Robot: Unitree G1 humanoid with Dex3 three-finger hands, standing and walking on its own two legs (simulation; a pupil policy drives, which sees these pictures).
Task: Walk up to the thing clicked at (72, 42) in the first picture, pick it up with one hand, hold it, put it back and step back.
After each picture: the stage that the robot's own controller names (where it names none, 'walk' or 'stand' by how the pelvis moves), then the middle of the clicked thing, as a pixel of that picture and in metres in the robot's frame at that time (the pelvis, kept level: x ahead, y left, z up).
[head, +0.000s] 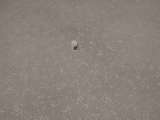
stand; (74, 46) +1.27 +0.12 -0.72
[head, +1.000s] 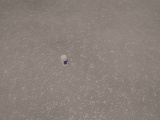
walk; (64, 60) +1.13 +0.31 -0.71
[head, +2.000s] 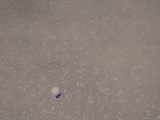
walk; (56, 93) +0.66 +0.34 -0.72
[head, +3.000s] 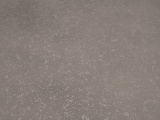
walk; out of the picture +0.41 +0.19 -0.70
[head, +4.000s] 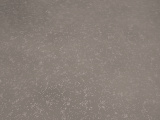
stand; out of the picture +0.32 +0.21 -0.71
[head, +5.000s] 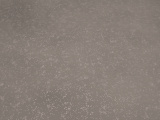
stand; out of the picture +0.31 +0.21 -0.72
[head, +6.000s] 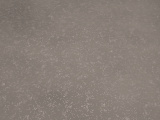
stand; out of the picture +0.33 +0.21 -0.73
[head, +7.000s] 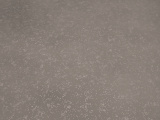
stand; out of the picture +0.31 +0.21 -0.73
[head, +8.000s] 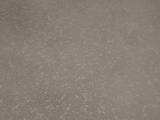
stand; out of the picture +0.31 +0.21 -0.73
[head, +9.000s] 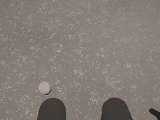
go down; (45, 88) +0.36 +0.20 -0.48
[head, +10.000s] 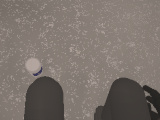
go down; (34, 67) +0.41 +0.22 -0.31
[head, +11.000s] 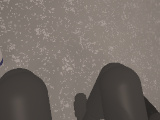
close in; out of the picture +0.39 +0.25 -0.24
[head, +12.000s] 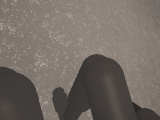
close; out of the picture +0.39 +0.27 -0.22
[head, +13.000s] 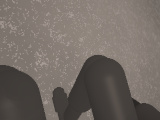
lift; out of the picture +0.37 +0.27 -0.22
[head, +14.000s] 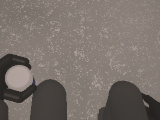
lift; (22, 81) +0.30 +0.22 -0.06
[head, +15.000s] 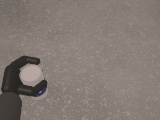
hold; (35, 83) +0.33 +0.17 +0.05
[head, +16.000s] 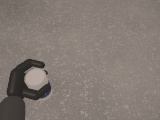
hold; (39, 85) +0.32 +0.17 +0.01
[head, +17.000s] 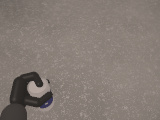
crouch; (41, 95) +0.31 +0.16 -0.02
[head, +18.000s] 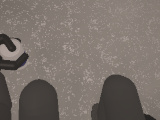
lower; (15, 55) +0.41 +0.22 -0.10
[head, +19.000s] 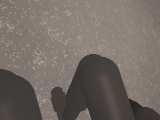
lower; out of the picture +0.40 +0.28 -0.22
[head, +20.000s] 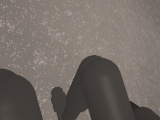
lower; out of the picture +0.39 +0.28 -0.23
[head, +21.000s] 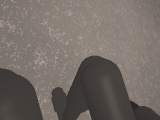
lower; out of the picture +0.38 +0.28 -0.22
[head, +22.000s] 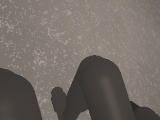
lower; out of the picture +0.38 +0.28 -0.22
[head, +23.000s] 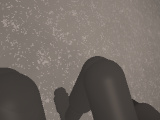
open; out of the picture +0.37 +0.27 -0.22
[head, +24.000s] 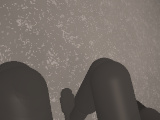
stand; out of the picture +0.37 +0.26 -0.22
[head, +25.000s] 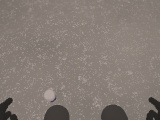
walk; (50, 96) +0.36 +0.20 -0.52
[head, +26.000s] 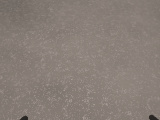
stand; out of the picture +0.33 +0.19 -0.66
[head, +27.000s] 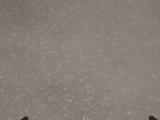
stand; out of the picture +0.33 +0.19 -0.67
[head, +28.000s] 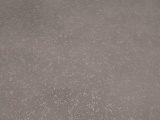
stand; out of the picture +0.34 +0.17 -0.72
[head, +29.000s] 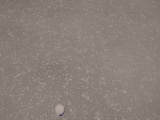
walk; (59, 110) +0.39 +0.12 -0.71
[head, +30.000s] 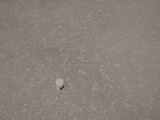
walk; (59, 84) +0.59 +0.18 -0.70
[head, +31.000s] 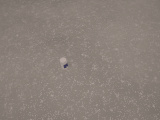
stand; (64, 63) +0.91 +0.28 -0.70
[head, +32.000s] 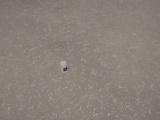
stand; (63, 67) +0.95 +0.22 -0.71
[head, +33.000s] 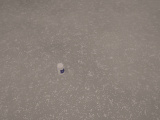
stand; (60, 69) +0.96 +0.24 -0.73
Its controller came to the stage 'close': yes
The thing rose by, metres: 0.71
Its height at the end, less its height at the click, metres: +0.00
